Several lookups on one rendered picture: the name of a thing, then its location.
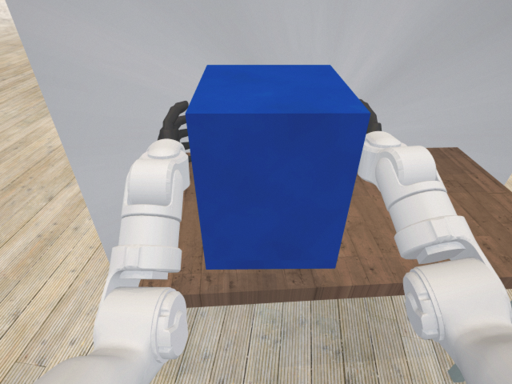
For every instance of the table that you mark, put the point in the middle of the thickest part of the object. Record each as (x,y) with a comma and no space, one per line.
(369,263)

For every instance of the right robot hand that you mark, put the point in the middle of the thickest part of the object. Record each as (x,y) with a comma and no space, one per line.
(373,125)

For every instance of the carton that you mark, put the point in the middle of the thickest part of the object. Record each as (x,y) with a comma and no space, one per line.
(275,151)

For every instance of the left robot forearm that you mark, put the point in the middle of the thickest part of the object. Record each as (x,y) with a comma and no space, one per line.
(151,215)

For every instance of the right robot forearm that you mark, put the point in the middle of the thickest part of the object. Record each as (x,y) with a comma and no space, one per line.
(427,226)

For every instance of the left robot hand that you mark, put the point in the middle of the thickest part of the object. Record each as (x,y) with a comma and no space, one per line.
(172,122)

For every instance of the robot right upper arm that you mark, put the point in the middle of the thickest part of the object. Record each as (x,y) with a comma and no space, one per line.
(460,305)

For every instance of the robot left upper arm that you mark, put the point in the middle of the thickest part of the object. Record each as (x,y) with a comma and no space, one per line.
(138,329)

